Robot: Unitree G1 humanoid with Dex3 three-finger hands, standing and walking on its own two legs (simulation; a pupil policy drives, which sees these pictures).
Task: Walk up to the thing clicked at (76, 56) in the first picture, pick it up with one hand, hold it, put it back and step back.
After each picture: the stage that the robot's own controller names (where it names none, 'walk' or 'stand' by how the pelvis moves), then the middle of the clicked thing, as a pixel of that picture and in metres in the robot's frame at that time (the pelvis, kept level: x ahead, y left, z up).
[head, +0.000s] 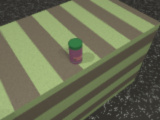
stand; (75, 51) +0.56 +0.05 -0.04
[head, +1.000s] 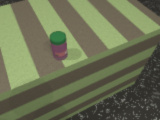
sink last; (59, 46) +0.52 +0.11 +0.00
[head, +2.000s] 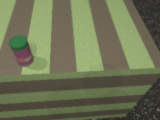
stand; (22, 51) +0.48 +0.27 +0.00
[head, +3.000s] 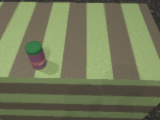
stand; (36, 56) +0.49 +0.22 -0.02
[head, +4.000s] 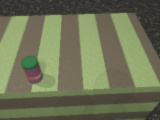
stand; (32, 70) +0.46 +0.23 -0.04
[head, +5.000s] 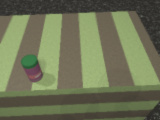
stand; (32, 68) +0.46 +0.24 -0.04
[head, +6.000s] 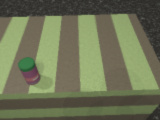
stand; (30, 71) +0.45 +0.25 -0.05
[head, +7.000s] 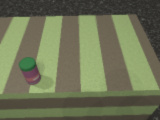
stand; (30, 71) +0.45 +0.24 -0.05
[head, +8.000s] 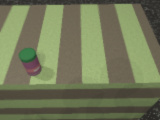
rise first; (31, 62) +0.47 +0.24 -0.04
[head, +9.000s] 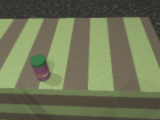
go down; (40, 68) +0.47 +0.24 -0.04
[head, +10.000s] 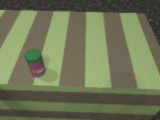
go down; (35, 63) +0.48 +0.22 -0.03
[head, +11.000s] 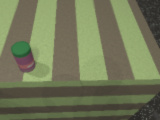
go down; (24, 57) +0.47 +0.22 -0.01
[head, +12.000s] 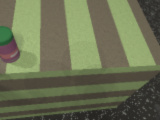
close in; (6, 45) +0.48 +0.23 +0.03
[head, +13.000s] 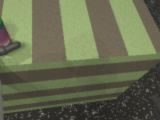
close; out of the picture +0.50 +0.23 +0.05
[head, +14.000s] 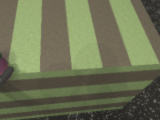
lift; out of the picture +0.40 +0.26 +0.04
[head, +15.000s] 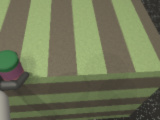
lift; (11, 69) +0.37 +0.23 +0.06
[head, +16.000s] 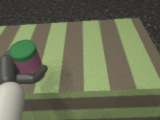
lift; (29, 62) +0.32 +0.17 +0.19
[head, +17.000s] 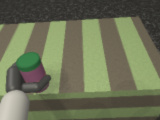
hold; (34, 73) +0.33 +0.17 +0.13
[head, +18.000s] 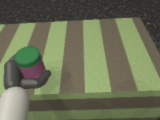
hold; (33, 68) +0.33 +0.16 +0.16
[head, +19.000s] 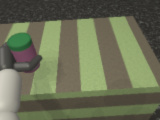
crouch; (25, 53) +0.39 +0.19 +0.16
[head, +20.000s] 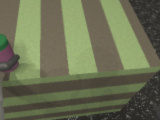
lower; (2, 54) +0.44 +0.24 +0.05
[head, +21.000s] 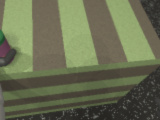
lower; out of the picture +0.46 +0.23 +0.04
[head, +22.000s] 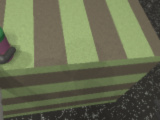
lower; out of the picture +0.47 +0.23 +0.05
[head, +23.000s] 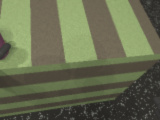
lower; out of the picture +0.48 +0.24 +0.05
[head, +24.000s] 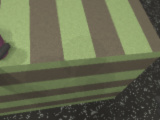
lower; out of the picture +0.48 +0.24 +0.05
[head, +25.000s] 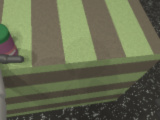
open; (2, 44) +0.47 +0.21 +0.05
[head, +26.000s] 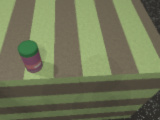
sink last; (31, 57) +0.46 +0.19 +0.01
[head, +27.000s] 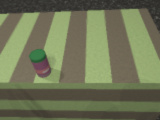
stand; (40, 63) +0.47 +0.22 +0.00
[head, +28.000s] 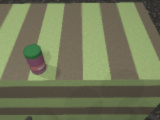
stand; (35, 60) +0.46 +0.21 +0.01
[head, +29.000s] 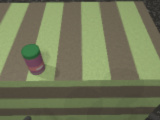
stand; (34, 60) +0.46 +0.21 +0.02
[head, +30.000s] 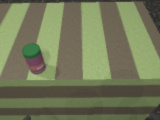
stand; (34, 59) +0.46 +0.21 +0.02
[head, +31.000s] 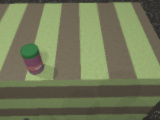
stand; (32, 59) +0.46 +0.21 +0.02
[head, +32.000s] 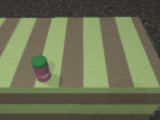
walk; (41, 69) +0.48 +0.21 -0.04
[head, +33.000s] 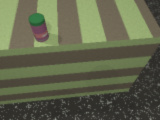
walk; (39, 28) +0.61 +0.20 -0.01
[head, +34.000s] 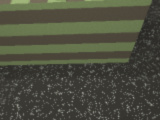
walk; out of the picture +0.97 +0.20 -0.02
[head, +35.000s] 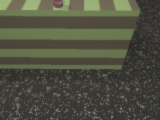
stand; out of the picture +1.09 +0.19 -0.03
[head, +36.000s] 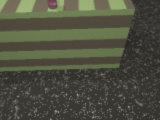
stand; out of the picture +1.08 +0.21 -0.04
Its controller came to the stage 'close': yes
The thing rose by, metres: 0.21
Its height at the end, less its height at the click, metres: +0.00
